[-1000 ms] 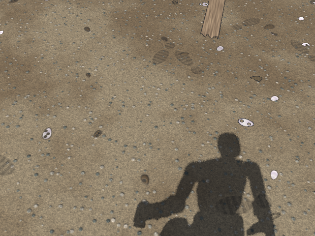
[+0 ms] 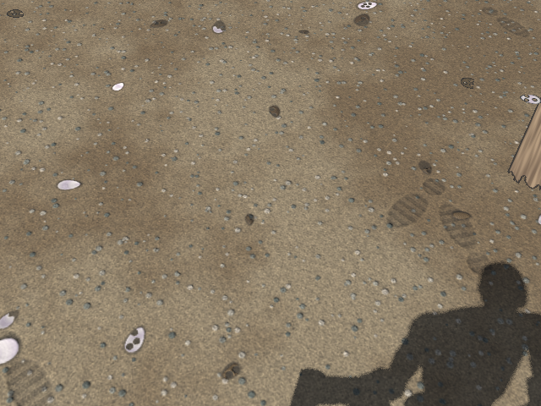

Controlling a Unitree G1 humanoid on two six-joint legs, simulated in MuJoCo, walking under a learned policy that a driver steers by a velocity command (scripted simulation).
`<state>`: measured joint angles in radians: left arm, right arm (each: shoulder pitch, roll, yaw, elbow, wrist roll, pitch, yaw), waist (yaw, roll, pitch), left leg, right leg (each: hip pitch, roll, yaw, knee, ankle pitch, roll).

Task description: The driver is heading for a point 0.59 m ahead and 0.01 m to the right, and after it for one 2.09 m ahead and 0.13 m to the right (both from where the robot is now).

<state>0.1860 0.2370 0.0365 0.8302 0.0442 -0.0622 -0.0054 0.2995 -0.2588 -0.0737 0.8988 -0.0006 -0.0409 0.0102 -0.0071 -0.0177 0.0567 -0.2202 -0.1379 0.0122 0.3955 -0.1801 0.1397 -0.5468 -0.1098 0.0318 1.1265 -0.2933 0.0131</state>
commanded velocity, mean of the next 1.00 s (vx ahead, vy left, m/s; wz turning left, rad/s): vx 0.50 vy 0.00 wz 0.18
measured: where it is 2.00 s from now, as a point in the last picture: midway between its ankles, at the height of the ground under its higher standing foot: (261, 216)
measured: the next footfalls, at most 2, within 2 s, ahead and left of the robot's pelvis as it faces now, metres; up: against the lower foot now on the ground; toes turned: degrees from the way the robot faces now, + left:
right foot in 0.34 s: +0.38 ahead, -0.11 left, +0.00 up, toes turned +9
left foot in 0.88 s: +0.61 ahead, +0.14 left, +0.00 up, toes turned +14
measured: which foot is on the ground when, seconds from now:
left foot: down 0.00-0.34, up 0.36-0.86, down 0.88-1.00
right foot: up 0.00-0.32, down 0.34-0.90, up 0.92-1.00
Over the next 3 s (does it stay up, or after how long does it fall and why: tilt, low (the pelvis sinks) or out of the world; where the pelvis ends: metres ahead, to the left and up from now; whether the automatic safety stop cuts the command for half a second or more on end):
stays up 1.28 -0.04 0.00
